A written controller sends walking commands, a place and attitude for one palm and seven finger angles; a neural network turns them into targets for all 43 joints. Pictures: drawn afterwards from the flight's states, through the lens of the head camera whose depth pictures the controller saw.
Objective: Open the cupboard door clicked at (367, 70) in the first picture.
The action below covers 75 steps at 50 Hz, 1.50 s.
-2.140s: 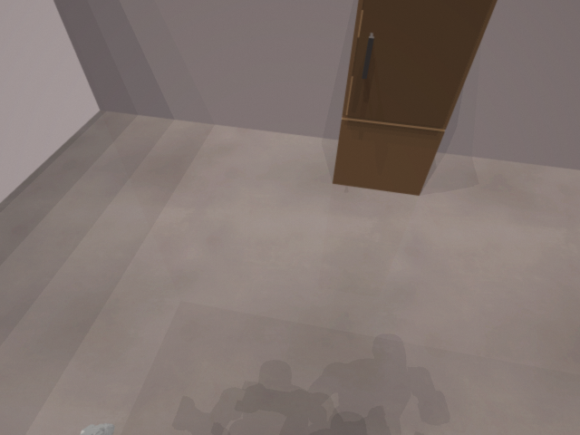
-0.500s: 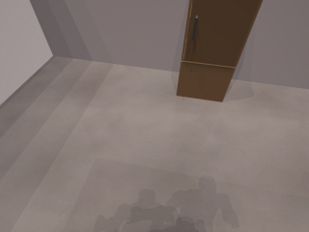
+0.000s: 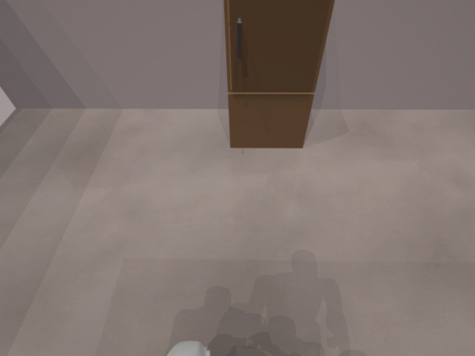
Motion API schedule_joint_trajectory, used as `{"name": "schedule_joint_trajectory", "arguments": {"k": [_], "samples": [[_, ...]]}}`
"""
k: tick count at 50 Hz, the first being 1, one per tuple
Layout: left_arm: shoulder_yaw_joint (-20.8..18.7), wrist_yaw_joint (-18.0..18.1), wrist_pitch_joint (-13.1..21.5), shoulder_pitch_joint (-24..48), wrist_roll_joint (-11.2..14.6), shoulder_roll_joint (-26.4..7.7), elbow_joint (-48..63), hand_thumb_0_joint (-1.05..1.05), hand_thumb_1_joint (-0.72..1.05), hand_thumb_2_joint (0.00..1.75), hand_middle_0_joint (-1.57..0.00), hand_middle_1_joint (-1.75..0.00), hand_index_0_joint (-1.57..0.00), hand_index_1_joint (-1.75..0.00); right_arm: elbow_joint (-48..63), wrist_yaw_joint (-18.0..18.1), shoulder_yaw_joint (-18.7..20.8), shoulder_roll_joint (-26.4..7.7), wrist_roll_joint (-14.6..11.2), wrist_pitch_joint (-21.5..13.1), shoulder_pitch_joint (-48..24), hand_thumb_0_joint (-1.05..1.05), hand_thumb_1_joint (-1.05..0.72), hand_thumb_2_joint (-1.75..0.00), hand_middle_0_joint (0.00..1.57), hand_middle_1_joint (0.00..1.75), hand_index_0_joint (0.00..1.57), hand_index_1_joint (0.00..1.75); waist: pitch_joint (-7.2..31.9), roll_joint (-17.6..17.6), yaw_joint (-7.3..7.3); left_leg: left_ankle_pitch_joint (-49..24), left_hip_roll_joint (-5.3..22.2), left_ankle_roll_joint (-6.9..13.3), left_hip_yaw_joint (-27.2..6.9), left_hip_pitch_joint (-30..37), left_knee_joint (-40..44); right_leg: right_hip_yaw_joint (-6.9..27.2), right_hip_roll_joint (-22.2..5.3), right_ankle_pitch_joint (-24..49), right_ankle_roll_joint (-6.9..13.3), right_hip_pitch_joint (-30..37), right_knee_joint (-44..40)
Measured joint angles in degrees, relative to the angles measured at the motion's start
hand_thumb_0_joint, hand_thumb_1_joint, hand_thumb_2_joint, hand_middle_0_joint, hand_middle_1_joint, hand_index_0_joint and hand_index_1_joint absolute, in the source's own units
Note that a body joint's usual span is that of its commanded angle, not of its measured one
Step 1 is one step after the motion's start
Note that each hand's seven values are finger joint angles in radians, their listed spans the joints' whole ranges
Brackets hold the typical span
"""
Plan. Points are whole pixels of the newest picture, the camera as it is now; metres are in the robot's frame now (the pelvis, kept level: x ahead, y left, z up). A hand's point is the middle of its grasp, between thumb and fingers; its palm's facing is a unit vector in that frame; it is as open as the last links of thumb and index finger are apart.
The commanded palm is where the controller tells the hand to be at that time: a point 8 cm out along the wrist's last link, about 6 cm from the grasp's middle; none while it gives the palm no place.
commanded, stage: walk to a spot facing it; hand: left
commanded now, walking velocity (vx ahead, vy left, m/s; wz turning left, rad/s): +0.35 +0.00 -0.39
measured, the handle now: (239, 38) +1.32 +0.12 -0.07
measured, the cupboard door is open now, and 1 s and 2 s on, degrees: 0 0 0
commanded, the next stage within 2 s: turn to face it in 1.00 s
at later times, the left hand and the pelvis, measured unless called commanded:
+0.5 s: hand (142, 283) +0.28 +0.25 -0.18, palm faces -0.16 -0.97 -0.20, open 7.4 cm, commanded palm none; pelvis +0.21 +0.06 +0.00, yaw -15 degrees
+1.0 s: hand (235, 182) +0.59 +0.07 -0.17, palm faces -0.50 -0.84 -0.19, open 7.4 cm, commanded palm none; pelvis +0.41 -0.04 -0.01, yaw -29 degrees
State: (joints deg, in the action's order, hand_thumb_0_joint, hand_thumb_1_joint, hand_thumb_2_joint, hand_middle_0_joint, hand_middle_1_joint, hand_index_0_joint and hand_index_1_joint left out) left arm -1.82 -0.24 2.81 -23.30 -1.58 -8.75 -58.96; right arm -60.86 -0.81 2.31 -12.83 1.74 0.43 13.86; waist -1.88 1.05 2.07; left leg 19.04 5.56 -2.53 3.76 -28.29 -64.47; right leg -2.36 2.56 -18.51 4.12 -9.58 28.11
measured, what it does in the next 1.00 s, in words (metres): walks ahead, turning right: left foot, then right foot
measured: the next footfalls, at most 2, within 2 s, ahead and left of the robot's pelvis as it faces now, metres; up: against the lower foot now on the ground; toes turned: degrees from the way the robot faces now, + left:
left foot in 0.32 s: +0.29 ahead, +0.14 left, +0.00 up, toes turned -1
right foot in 0.84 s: +0.43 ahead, -0.16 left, +0.00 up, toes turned -33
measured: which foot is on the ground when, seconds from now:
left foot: up 0.00-0.30, down 0.32-0.84, up 0.86-1.00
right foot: down 0.00-0.30, up 0.32-0.82, down 0.84-1.00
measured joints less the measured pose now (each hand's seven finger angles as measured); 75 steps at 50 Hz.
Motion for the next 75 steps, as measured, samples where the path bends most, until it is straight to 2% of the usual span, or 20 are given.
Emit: {"name": "schedule_joint_trajectory", "arguments": {"k": [7, 14, 15, 17, 20, 23, 28, 33, 38, 41, 42, 45, 48, 53, 58, 60, 63, 65, 67, 75], "samples": [[0.16, 0.40, 0.70, -2.91, -0.22, 1.68, -2.54, 0.00, 0.90, 0.90, -0.20, -0.30, -0.20, -0.30, 4.58, -0.67, 0.68, 1.60, -0.17, -1.00, -5.39, 0.01, -0.91, -0.90, 0.20, 0.30, 0.20, 0.30, -0.09, -0.70, -0.03, -8.39, 1.38, -1.04, -0.95, -7.89, 8.14, 4.24, 0.57, 1.08, -0.58, 6.46, -8.62], [-0.79, 1.11, 0.58, -2.98, -0.32, 0.23, -2.93, 0.00, 0.90, 0.90, -0.20, -0.30, -0.20, -0.30, 6.57, -0.84, -0.15, 2.97, -0.44, -2.27, -9.68, 0.01, -0.91, -0.90, 0.20, 0.30, 0.20, 0.30, -1.15, -1.85, 1.93, -8.33, -1.29, 1.19, 1.26, -1.40, 26.44, 7.41, -0.60, -5.67, -2.78, 11.64, -6.56], [-1.07, 1.11, 0.49, -3.35, -0.16, 0.00, -3.00, 0.00, 0.90, 0.90, -0.20, -0.30, -0.20, -0.30, 7.05, -0.64, -0.49, 3.04, -0.32, -3.01, -9.81, 0.01, -0.91, -0.90, 0.20, 0.30, 0.20, 0.30, -1.05, -1.92, 1.88, -9.19, -1.74, 1.80, 1.77, 1.41, 29.79, 8.00, -0.61, -7.94, -2.95, 10.93, -2.69], [-1.81, 0.80, -0.34, -2.32, 0.42, -0.80, -3.42, 0.00, 0.90, 0.90, -0.20, -0.30, -0.20, -0.30, 7.61, -0.01, -0.77, 3.54, 0.15, -4.44, -10.13, 0.01, -0.91, -0.90, 0.20, 0.30, 0.20, 0.30, -1.55, -2.47, 1.29, -7.39, -1.62, 4.02, 2.83, 2.57, 27.31, 7.34, -0.53, -10.99, -2.47, 4.30, 15.24], [-2.59, 0.29, -1.59, 1.16, 0.25, -2.66, -2.95, 0.01, 0.90, 0.90, -0.20, -0.30, -0.20, -0.30, 7.24, 0.58, -1.14, 4.56, 0.03, -4.86, -8.37, 0.01, -0.91, -0.90, 0.20, 0.30, 0.20, 0.30, -1.93, -3.77, 0.94, -3.90, -1.29, 4.87, 5.92, 6.52, 26.82, 4.37, -1.74, -7.64, -2.19, -7.73, 39.44], [-3.47, -0.54, -2.60, 5.09, -0.45, -4.01, -0.40, 0.01, 0.91, 0.90, -0.20, -0.30, -0.20, -0.30, 5.53, 1.18, -0.93, 5.01, 0.09, -4.83, -4.61, 0.01, -0.91, -0.90, 0.20, 0.30, 0.20, 0.30, -1.26, -3.89, 0.35, -4.14, -1.44, 4.65, 7.88, 11.42, 31.78, 0.81, -4.48, -1.89, -2.83, -16.66, 44.47], [-4.35, -1.36, -3.40, 10.15, -0.88, -4.37, 4.01, 0.01, 0.91, 0.90, -0.19, -0.30, -0.19, -0.30, 2.53, 2.00, 0.70, 2.75, -0.15, -4.90, 1.28, -0.01, -0.94, -0.90, 0.20, 0.30, 0.20, 0.30, 0.07, -3.53, -0.71, -3.90, -2.29, 4.95, 11.31, 18.02, 38.93, -0.28, -7.98, 5.82, -4.60, -25.09, 38.18], [-3.96, -2.04, -4.16, 14.69, -1.04, -4.10, 5.46, 0.00, 0.91, 0.90, -0.19, -0.30, -0.19, -0.30, 0.52, 1.70, 0.88, 1.27, -0.03, -4.70, 6.00, 0.00, -0.93, -0.90, 0.20, 0.30, 0.20, 0.30, -0.72, -2.70, -2.78, -1.71, -2.20, 3.97, 14.23, 23.93, 42.57, -1.26, -9.69, 9.61, -5.51, -25.56, 25.26], [-3.13, -2.34, -4.32, 18.70, -0.89, -3.51, 5.82, 0.00, 0.91, 0.90, -0.19, -0.30, -0.19, -0.30, -0.58, 1.42, 0.56, 1.32, 0.42, -4.18, 9.73, 0.01, -0.92, -0.90, 0.20, 0.30, 0.20, 0.30, -2.51, -1.74, -5.41, 2.92, -0.47, 1.50, 17.26, 28.77, 42.05, -3.47, -8.17, 7.68, -4.00, -21.67, 14.03], [-2.36, -2.47, -3.11, 20.22, -0.87, -3.23, 6.49, 0.01, 0.91, 0.90, -0.19, -0.30, -0.19, -0.30, -1.23, 1.10, 0.24, 1.76, 0.32, -3.52, 11.99, 0.01, -0.92, -0.90, 0.20, 0.30, 0.20, 0.30, -3.34, -0.74, -6.18, 7.82, 2.60, -0.43, 18.52, 29.60, 35.86, -5.88, -5.32, 5.32, -1.69, -16.58, 7.60], [-2.10, -2.49, -2.17, 20.37, -0.91, -3.51, 6.82, 0.01, 0.91, 0.90, -0.19, -0.30, -0.19, -0.30, -1.48, 0.82, 0.04, 2.28, 0.01, -3.14, 12.88, 0.01, -0.92, -0.90, 0.20, 0.30, 0.20, 0.30, -3.28, -1.24, -6.12, 9.26, 3.99, -0.61, 18.12, 27.68, 29.14, -6.15, -4.95, 7.15, -0.37, -14.61, 5.62], [-1.72, -1.56, -0.24, 19.80, 0.10, -2.98, 7.01, 0.00, 0.91, 0.90, -0.20, -0.30, -0.20, -0.30, -1.89, 0.70, -0.31, 2.73, -0.79, -1.44, 10.79, 0.01, -0.91, -0.90, 0.20, 0.30, 0.20, 0.30, -4.37, -1.15, -5.43, 10.64, 3.84, -0.48, 7.39, 15.43, -0.08, -5.41, -3.63, 4.52, 0.15, -13.98, 10.21], [-1.23, -0.56, -0.13, 16.67, 0.41, -2.08, 5.81, 0.00, 0.91, 0.90, -0.20, -0.30, -0.20, -0.30, -0.19, 0.88, -0.10, 2.52, -0.39, -0.94, 6.54, 0.01, -0.91, -0.90, 0.20, 0.30, 0.20, 0.30, -3.90, -0.54, -5.05, 4.86, 3.37, -0.56, 2.16, 5.39, -9.24, -4.10, -2.06, 3.89, -1.02, -9.52, 6.21], [-1.99, 0.36, -0.55, 11.64, -0.02, -2.17, 2.76, 0.00, 0.93, 0.90, -0.20, -0.30, -0.20, -0.30, 4.88, 0.66, 0.18, 2.72, -0.04, -1.51, -0.20, 0.01, -0.91, -0.90, 0.20, 0.30, 0.20, 0.30, -1.53, -0.37, -4.34, -0.55, 4.20, -1.71, 0.25, -3.17, 3.59, -1.57, -1.08, 4.04, -1.60, -4.54, 0.54], [-2.37, 0.02, -1.15, 8.57, -0.21, -3.39, 1.32, 0.00, 0.92, 0.90, -0.20, -0.30, -0.20, -0.30, 7.37, 0.13, -0.03, 2.71, -0.24, -2.45, -4.53, 0.01, -0.91, -0.90, 0.20, 0.30, 0.19, 0.30, -0.47, -0.78, -1.98, -4.24, 2.44, -1.35, 0.77, -1.09, 20.00, 0.55, -1.24, 0.59, -3.46, -1.20, 0.94], [-2.36, 0.30, -1.35, 7.55, 0.02, -3.64, 0.80, 0.00, 0.92, 0.90, -0.20, -0.30, -0.20, -0.30, 7.41, 0.14, -0.31, 2.38, -0.28, -3.11, -4.84, 0.01, -0.91, -0.90, 0.20, 0.30, 0.19, 0.30, -0.06, -0.75, -1.46, -7.65, 1.18, -0.79, 1.61, 2.63, 26.85, 0.53, -1.47, -1.93, -4.55, 0.43, 2.44], [-2.27, 1.04, -1.97, 6.90, 0.52, -4.45, -0.29, 0.00, 0.91, 0.90, -0.20, -0.30, -0.20, -0.30, 6.34, 0.42, -1.01, 2.86, 0.17, -3.80, -4.78, 0.01, -0.91, -0.90, 0.20, 0.30, 0.20, 0.30, 0.44, -2.76, -0.81, -7.08, -0.78, 3.51, 2.93, 4.87, 26.43, 0.89, -3.04, -9.32, -4.89, -1.72, 13.90], [-1.91, 1.47, -2.49, 7.19, 0.45, -4.41, -1.12, 0.00, 0.91, 0.90, -0.20, -0.30, -0.20, -0.30, 5.57, 0.79, -1.59, 3.41, 0.21, -3.28, -4.25, 0.00, -0.91, -0.90, 0.20, 0.30, 0.20, 0.30, 0.77, -3.18, -0.85, -4.89, -1.57, 5.29, 3.35, 6.45, 27.01, 0.51, -3.24, -12.58, -5.06, -5.27, 23.90], [-1.56, 1.41, -2.73, 8.12, 0.37, -4.03, -1.38, 0.01, 0.91, 0.90, -0.20, -0.30, -0.20, -0.30, 4.68, 1.13, -1.87, 3.98, 0.12, -2.80, -3.36, 0.00, -0.91, -0.90, 0.20, 0.30, 0.20, 0.30, 0.77, -3.13, -1.19, -5.79, -2.60, 5.62, 2.99, 8.31, 30.15, -0.39, -3.96, -11.72, -5.64, -8.15, 28.46], [-1.51, 1.32, -3.99, 11.98, 0.39, -1.62, 1.57, 0.00, 0.91, 0.90, -0.20, -0.30, -0.20, -0.30, 2.97, 1.15, -0.47, 2.93, -0.29, -0.56, -0.37, 0.00, -0.94, -0.90, 0.20, 0.30, 0.20, 0.30, 0.05, -2.23, -2.63, -9.63, -6.28, 6.75, 0.17, 11.41, 38.58, 0.71, -5.93, -5.97, -7.97, -14.74, 26.81]]}}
